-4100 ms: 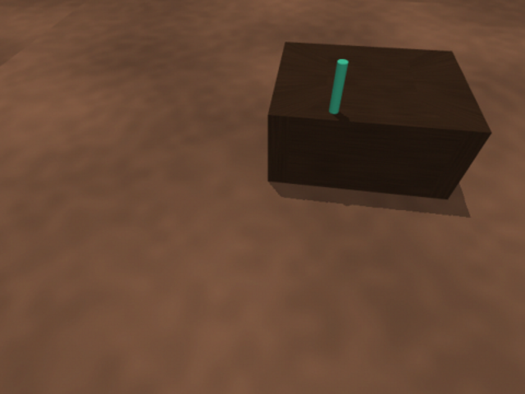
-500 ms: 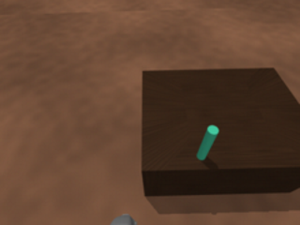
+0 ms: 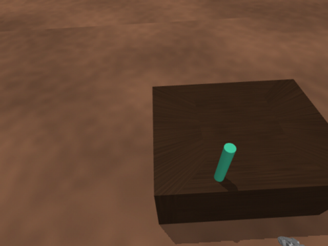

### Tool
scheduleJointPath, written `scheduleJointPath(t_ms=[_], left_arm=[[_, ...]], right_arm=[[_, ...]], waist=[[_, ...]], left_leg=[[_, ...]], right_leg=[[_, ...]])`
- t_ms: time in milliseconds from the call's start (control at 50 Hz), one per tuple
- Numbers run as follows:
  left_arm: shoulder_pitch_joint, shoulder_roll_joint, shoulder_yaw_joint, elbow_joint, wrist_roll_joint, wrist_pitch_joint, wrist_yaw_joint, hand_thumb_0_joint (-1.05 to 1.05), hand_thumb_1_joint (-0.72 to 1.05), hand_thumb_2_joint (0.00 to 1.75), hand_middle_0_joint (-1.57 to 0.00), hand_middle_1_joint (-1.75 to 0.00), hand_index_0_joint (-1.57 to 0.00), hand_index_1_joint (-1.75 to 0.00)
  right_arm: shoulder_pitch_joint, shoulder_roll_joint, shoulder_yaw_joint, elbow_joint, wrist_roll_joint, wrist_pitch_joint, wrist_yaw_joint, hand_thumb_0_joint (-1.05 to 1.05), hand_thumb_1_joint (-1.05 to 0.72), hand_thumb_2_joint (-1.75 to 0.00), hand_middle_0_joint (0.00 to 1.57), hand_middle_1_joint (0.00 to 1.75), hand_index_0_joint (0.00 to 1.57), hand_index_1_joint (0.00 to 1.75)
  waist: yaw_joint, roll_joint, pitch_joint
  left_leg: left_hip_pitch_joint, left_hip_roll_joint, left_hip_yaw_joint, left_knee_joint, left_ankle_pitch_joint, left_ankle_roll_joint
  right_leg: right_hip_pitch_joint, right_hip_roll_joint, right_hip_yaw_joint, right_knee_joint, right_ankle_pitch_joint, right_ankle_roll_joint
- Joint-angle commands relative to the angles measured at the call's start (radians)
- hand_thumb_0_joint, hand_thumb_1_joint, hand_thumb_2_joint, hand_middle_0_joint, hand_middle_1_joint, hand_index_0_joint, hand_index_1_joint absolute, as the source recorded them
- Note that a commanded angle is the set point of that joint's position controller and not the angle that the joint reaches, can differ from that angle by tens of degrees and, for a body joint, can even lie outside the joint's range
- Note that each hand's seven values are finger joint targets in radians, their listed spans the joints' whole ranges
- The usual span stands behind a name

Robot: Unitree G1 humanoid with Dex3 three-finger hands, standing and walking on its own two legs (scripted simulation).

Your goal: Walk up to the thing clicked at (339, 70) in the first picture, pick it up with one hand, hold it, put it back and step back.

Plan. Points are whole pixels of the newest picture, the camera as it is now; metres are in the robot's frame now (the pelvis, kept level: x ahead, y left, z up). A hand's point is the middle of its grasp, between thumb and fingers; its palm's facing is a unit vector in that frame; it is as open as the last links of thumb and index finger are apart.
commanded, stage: walk up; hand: right
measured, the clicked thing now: (223, 164) +0.45 -0.20 -0.23
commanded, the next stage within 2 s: stand in 1.28 s
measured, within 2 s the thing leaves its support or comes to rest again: neither
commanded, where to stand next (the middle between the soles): +0.07 -0.01 m, yaw +2 degrees
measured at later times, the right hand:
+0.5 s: hand out of the picture +0.10 -0.27 -0.14, palm faces +0.02 +0.92 -0.38, open 7.3 cm
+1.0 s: hand out of the picture +0.12 -0.25 -0.14, palm faces -0.01 +0.94 -0.34, open 7.3 cm
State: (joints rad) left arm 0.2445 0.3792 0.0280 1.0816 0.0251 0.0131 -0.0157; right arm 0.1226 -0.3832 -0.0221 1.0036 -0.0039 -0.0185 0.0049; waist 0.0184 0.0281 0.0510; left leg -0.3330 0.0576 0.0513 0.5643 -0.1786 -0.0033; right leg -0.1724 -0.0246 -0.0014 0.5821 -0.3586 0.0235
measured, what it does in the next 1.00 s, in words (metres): stands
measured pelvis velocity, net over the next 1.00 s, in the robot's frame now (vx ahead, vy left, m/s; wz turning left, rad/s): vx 0.03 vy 0.00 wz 0.00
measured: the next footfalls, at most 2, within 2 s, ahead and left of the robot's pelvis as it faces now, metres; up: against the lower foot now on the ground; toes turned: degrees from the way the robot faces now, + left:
none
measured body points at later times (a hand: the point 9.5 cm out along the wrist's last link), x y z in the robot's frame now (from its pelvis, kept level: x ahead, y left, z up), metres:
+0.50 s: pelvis +0.03 -0.01 +0.01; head +0.04 +0.00 +0.46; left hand +0.15 +0.29 -0.12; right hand +0.10 -0.32 -0.11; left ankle +0.08 +0.13 -0.73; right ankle -0.02 -0.14 -0.73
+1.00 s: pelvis +0.03 +0.00 +0.02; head +0.03 +0.00 +0.47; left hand +0.09 +0.30 -0.12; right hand +0.12 -0.30 -0.11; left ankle +0.08 +0.13 -0.73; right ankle -0.02 -0.14 -0.73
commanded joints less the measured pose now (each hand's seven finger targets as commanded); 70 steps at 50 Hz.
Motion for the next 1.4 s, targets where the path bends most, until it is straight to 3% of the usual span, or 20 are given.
scheduleJointPath(t_ms=[0, 60, 120, 200, 260, 400, 480, 680, 780, 960, 1020, 1180, 1240, 1280, 1380], left_arm=[[-0.116, 0.206, 0.031, -0.073, -0.009, -0.045, 0.011, 0.0, 0.9, 0.9, -0.2, -0.3, -0.2, -0.3], [-0.152, 0.219, 0.035, -0.072, -0.008, -0.042, 0.012, 0.0, 0.9, 0.9, -0.2, -0.3, -0.2, -0.3], [-0.154, 0.212, 0.033, -0.065, -0.014, -0.04, 0.014, 0.0, 0.9, 0.9, -0.2, -0.3, -0.2, -0.3], [-0.139, 0.205, 0.036, -0.046, -0.022, -0.036, 0.02, 0.0, 0.9, 0.9, -0.2, -0.3, -0.2, -0.3], [-0.155, 0.199, 0.035, -0.044, -0.027, -0.028, 0.022, 0.0, 0.9, 0.9, -0.2, -0.3, -0.2, -0.3], [-0.202, 0.192, 0.03, -0.036, -0.024, -0.017, 0.021, 0.0, 0.9, 0.9, -0.2, -0.3, -0.2, -0.3], [-0.216, 0.188, 0.029, -0.029, -0.021, -0.017, 0.019, 0.0, 0.9, 0.9, -0.2, -0.3, -0.2, -0.3], [-0.23, 0.178, 0.025, -0.01, -0.015, -0.019, 0.013, 0.0, 0.9, 0.9, -0.2, -0.3, -0.2, -0.3], [-0.215, 0.178, 0.027, -0.002, -0.017, -0.018, 0.012, 0.0, 0.9, 0.9, -0.2, -0.3, -0.2, -0.3], [-0.191, 0.178, 0.028, 0.004, -0.013, -0.022, 0.016, 0.0, 0.9, 0.9, -0.2, -0.3, -0.2, -0.3], [-0.195, 0.177, 0.028, 0.001, -0.012, -0.018, 0.015, 0.0, 0.9, 0.9, -0.2, -0.3, -0.2, -0.3], [-0.168, 0.174, 0.031, 0.008, -0.008, -0.019, 0.015, 0.0, 0.9, 0.9, -0.2, -0.3, -0.2, -0.3], [-0.165, 0.177, 0.035, 0.005, -0.008, -0.022, 0.016, 0.0, 0.9, 0.9, -0.2, -0.3, -0.2, -0.3], [-0.155, 0.181, 0.029, -0.009, -0.016, -0.036, 0.022, 0.0, 0.9, 0.9, -0.2, -0.3, -0.2, -0.3], [-0.159, 0.184, 0.029, -0.018, -0.017, -0.039, 0.024, 0.0, 0.9, 0.9, -0.2, -0.3, -0.2, -0.3]], right_arm=[[-0.066, -0.195, -0.037, -0.034, 0.002, -0.029, -0.002, 0.0, -0.9, -0.9, 0.2, 0.3, 0.2, 0.3], [-0.054, -0.198, -0.034, -0.004, 0.0, -0.024, -0.001, 0.0, -0.9, -0.9, 0.2, 0.3, 0.2, 0.3], [-0.049, -0.199, -0.031, 0.025, -0.002, -0.026, -0.002, 0.0, -0.9, -0.9, 0.2, 0.3, 0.2, 0.3], [-0.06, -0.192, -0.025, 0.047, -0.004, -0.032, -0.008, 0.0, -0.9, -0.9, 0.2, 0.3, 0.2, 0.3], [-0.06, -0.189, -0.024, 0.058, -0.005, -0.032, -0.014, 0.0, -0.9, -0.9, 0.2, 0.3, 0.2, 0.3], [-0.075, -0.186, -0.024, 0.072, -0.006, -0.029, -0.021, 0.0, -0.9, -0.9, 0.2, 0.3, 0.2, 0.3], [-0.08, -0.189, -0.024, 0.074, -0.006, -0.032, -0.022, 0.0, -0.9, -0.9, 0.2, 0.3, 0.2, 0.3], [-0.098, -0.189, -0.024, 0.078, -0.009, -0.029, -0.019, 0.0, -0.9, -0.9, 0.2, 0.3, 0.2, 0.3], [-0.104, -0.188, -0.024, 0.082, -0.008, -0.03, -0.02, 0.0, -0.9, -0.9, 0.2, 0.3, 0.2, 0.3], [-0.105, -0.175, -0.024, 0.086, -0.008, -0.025, -0.017, 0.0, -0.9, -0.9, 0.2, 0.3, 0.2, 0.3], [-0.104, -0.179, -0.026, 0.09, -0.009, -0.023, -0.018, 0.0, -0.9, -0.9, 0.2, 0.3, 0.2, 0.3], [-0.109, -0.175, -0.026, 0.086, -0.01, -0.023, -0.018, 0.0, -0.9, -0.9, 0.2, 0.3, 0.2, 0.3], [-0.099, -0.17, -0.025, 0.085, -0.011, -0.023, -0.016, 0.0, -0.9, -0.9, 0.2, 0.3, 0.2, 0.3], [-0.113, -0.171, -0.024, 0.078, -0.003, -0.017, -0.013, 0.0, -0.9, -0.9, 0.2, 0.3, 0.2, 0.3], [-0.11, -0.171, -0.021, 0.081, -0.001, -0.014, -0.011, 0.0, -0.9, -0.9, 0.2, 0.3, 0.2, 0.3]], waist=[[-0.033, -0.132, -0.016], [-0.04, -0.142, 0.041], [-0.032, -0.112, 0.001], [-0.01, -0.067, -0.066], [-0.007, -0.035, -0.082], [-0.015, 0.0, -0.097], [-0.018, -0.003, -0.116], [-0.028, -0.027, -0.089], [-0.027, -0.02, -0.085], [-0.027, -0.04, -0.094], [-0.028, -0.021, -0.069], [-0.024, -0.022, -0.049], [-0.024, -0.035, -0.069], [-0.019, -0.025, -0.076], [-0.018, -0.03, -0.1]], left_leg=[[0.177, 0.066, -0.114, -0.105, -0.08, 0.047], [0.173, 0.04, -0.081, -0.111, -0.075, 0.023], [0.204, 0.049, -0.082, -0.132, 0.002, 0.019], [0.207, 0.07, -0.078, -0.127, 0.225, 0.028], [0.213, 0.076, -0.078, -0.132, 0.285, 0.03], [0.208, 0.088, -0.086, -0.175, 0.253, 0.03], [0.229, 0.092, -0.081, -0.181, 0.275, 0.034], [0.229, 0.087, -0.088, -0.223, 0.155, 0.029], [0.245, 0.088, -0.095, -0.234, 0.166, 0.023], [0.273, 0.081, -0.081, -0.22, 0.204, 0.024], [0.251, 0.08, -0.092, -0.246, 0.139, 0.021], [0.225, 0.076, -0.106, -0.259, 0.082, 0.024], [0.241, 0.073, -0.095, -0.239, 0.127, 0.025], [0.271, 0.089, -0.1, -0.207, 0.283, 0.02], [0.294, 0.092, -0.095, -0.211, 0.287, 0.019]], right_leg=[[-0.184, -0.098, 0.118, -0.248, 0.015, -0.074], [-0.206, -0.112, 0.13, -0.293, -0.049, -0.076], [-0.148, -0.106, 0.105, -0.28, 0.048, -0.072], [-0.016, -0.094, 0.064, -0.242, 0.265, -0.058], [0.016, -0.094, 0.052, -0.23, 0.308, -0.055], [0.047, -0.088, 0.052, -0.25, 0.27, -0.055], [0.066, -0.093, 0.051, -0.261, 0.299, -0.053], [0.044, -0.088, 0.053, -0.312, 0.224, -0.046], [0.029, -0.085, 0.047, -0.314, 0.207, -0.045], [0.039, -0.095, 0.045, -0.328, 0.261, -0.039], [0.031, -0.091, 0.042, -0.332, 0.209, -0.041], [0.033, -0.088, 0.04, -0.342, 0.183, -0.041], [0.041, -0.091, 0.04, -0.34, 0.212, -0.039], [0.046, -0.119, 0.059, -0.333, 0.337, -0.03], [0.066, -0.118, 0.057, -0.336, 0.348, -0.031]])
